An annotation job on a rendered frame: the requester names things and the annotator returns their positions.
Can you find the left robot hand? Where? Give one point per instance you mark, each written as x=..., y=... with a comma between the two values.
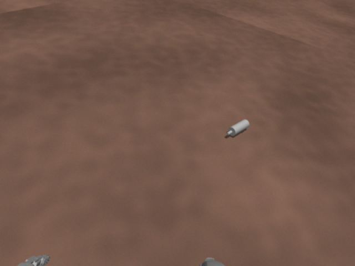
x=40, y=260

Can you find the bottle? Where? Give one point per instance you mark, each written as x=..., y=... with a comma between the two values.
x=238, y=127

